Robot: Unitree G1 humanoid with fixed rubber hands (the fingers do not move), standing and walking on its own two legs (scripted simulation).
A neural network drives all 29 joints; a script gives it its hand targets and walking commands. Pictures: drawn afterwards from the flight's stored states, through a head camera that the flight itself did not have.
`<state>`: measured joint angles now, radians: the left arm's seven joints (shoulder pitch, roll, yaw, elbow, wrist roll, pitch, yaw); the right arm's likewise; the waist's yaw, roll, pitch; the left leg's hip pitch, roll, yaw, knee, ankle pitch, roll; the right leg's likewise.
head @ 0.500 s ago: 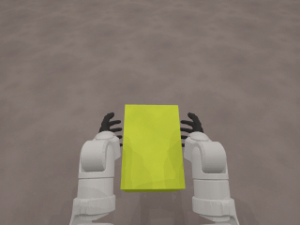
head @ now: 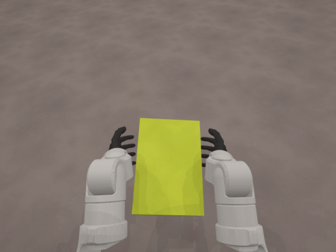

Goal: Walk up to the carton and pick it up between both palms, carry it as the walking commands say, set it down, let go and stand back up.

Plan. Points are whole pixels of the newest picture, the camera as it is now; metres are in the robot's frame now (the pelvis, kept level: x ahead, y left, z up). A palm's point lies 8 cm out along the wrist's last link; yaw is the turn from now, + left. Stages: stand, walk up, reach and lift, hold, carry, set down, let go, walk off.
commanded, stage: carry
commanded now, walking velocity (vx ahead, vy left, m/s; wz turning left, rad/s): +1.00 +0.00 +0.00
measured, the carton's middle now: (166, 171) +0.34 +0.00 +0.00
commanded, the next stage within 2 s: none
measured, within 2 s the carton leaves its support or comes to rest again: neither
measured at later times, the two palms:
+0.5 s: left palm (161, 44) +0.84 +0.01 +0.10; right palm (218, 43) +0.85 -0.22 +0.09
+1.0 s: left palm out of the picture +1.40 -0.16 +0.09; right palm out of the picture +1.40 -0.39 +0.09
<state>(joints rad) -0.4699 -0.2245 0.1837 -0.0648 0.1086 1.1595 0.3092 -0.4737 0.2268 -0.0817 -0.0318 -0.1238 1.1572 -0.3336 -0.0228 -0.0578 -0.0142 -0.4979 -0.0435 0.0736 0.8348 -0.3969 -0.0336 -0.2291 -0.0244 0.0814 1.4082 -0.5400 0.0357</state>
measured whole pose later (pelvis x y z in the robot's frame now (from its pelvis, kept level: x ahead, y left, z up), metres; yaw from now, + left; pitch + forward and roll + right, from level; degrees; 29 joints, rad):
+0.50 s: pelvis +0.52 -0.12 -0.01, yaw +3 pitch +4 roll +8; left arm -0.46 -0.22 0.17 -0.12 0.07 1.17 0.31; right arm -0.46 0.22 -0.08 -0.09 -0.10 1.16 -0.34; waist 0.02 -0.06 -0.02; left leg -0.62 -0.08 0.11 0.73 -0.18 -0.01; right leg 0.09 0.00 -0.03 0.77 -0.63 -0.01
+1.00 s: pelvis +1.07 -0.29 +0.01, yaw +3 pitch +4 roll +6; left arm -0.44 -0.22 0.16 -0.16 0.06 1.14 0.31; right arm -0.44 0.21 -0.06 -0.18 -0.07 1.13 -0.34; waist -0.03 -0.06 0.10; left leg -0.70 -0.04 0.04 1.32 -0.58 -0.03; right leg -0.04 0.02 0.00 0.66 -0.66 -0.10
